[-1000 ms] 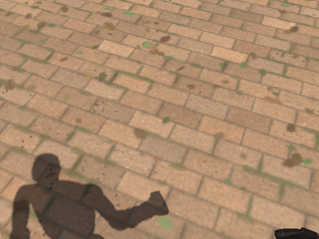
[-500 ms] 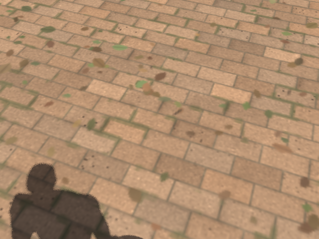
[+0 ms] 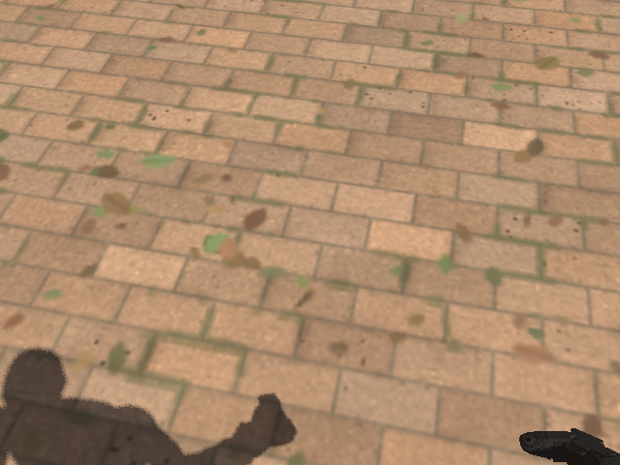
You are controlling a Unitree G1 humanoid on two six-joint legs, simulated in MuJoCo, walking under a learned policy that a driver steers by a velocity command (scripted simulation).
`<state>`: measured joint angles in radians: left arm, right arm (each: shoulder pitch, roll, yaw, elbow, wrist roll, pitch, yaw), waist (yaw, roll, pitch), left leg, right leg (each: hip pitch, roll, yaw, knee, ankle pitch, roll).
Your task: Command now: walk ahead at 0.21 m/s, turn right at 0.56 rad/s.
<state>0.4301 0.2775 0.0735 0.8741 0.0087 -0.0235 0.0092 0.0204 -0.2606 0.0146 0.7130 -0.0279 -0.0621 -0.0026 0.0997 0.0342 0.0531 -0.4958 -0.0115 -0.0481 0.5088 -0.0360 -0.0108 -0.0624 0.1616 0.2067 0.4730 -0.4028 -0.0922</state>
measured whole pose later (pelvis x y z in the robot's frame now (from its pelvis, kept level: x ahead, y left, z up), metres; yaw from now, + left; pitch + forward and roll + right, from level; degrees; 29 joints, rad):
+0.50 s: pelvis +0.06 +0.00 +0.00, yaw -19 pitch +0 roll +1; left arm 0.18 0.27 0.04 0.68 0.02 0.05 -0.04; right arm 0.24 -0.30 -0.05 0.75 -0.03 0.03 -0.01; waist -0.02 0.03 0.04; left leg -0.36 0.11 0.21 0.65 -0.32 -0.01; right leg -0.29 0.01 -0.02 0.60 -0.32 -0.05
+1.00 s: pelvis +0.07 +0.01 +0.01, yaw -36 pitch +1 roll -1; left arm 0.25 0.30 0.08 0.71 0.03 0.05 -0.02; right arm 0.23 -0.27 -0.03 0.69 -0.03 0.01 -0.03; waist 0.01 -0.03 0.01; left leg -0.23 -0.03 -0.01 0.50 -0.28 0.04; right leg -0.42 0.15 0.17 0.82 -0.41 -0.04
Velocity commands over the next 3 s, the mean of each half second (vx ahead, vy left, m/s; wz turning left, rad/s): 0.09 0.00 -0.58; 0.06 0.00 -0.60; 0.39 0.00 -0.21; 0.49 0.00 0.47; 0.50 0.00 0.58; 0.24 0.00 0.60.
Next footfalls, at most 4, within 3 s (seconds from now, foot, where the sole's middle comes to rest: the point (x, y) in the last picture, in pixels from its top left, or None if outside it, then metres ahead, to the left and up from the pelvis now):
0.02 left None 0.18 0.11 -0.76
0.48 right None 0.07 -0.10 -0.76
0.92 left None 0.15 0.08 -0.76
1.38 right None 0.16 -0.26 -0.76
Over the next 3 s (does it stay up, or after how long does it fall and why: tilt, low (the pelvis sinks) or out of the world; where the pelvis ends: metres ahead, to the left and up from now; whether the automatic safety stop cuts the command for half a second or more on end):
stays up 0.82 -0.42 -0.01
